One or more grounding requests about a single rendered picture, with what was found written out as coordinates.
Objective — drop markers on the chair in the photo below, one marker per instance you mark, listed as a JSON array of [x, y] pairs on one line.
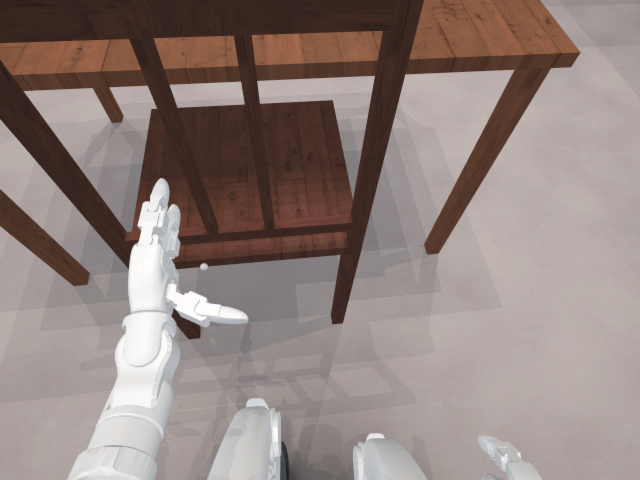
[[254, 182]]

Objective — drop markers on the robot left forearm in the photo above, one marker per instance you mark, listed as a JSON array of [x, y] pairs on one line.
[[127, 436]]

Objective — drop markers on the right robot hand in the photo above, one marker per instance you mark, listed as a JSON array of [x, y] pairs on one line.
[[508, 459]]

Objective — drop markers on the table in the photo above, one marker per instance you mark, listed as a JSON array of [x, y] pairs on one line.
[[451, 36]]

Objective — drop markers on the left robot hand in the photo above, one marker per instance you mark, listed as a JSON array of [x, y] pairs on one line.
[[151, 267]]

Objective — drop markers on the robot right thigh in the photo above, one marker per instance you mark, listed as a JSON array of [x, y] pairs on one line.
[[384, 459]]

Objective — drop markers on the left robot shin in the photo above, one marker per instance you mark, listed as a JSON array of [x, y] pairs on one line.
[[273, 467]]

